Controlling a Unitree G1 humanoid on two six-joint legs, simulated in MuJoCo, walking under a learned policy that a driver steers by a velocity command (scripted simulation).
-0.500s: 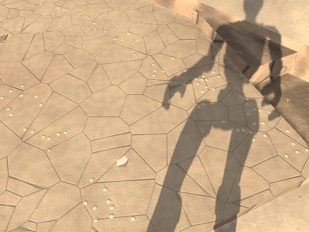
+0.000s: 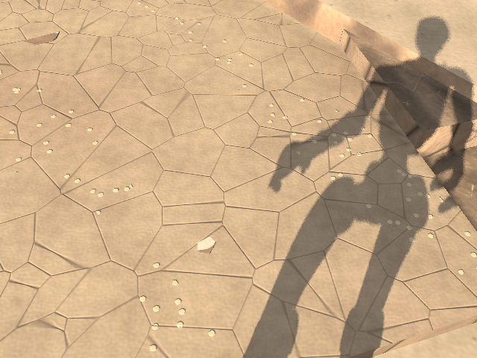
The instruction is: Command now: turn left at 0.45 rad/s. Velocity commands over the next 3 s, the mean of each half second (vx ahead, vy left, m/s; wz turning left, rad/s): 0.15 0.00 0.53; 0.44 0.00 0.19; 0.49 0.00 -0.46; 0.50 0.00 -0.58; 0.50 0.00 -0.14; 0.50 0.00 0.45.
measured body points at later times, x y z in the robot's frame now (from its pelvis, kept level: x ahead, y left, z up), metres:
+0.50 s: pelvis +0.05 +0.01 +0.01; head +0.07 +0.02 +0.46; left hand +0.15 +0.33 -0.08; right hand +0.24 -0.24 -0.09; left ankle -0.03 +0.10 -0.73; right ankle +0.11 -0.11 -0.73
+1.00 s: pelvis +0.24 +0.15 +0.01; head +0.28 +0.17 +0.46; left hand +0.09 +0.35 -0.12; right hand +0.53 +0.05 -0.05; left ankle +0.29 +0.29 -0.65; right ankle +0.13 -0.09 -0.66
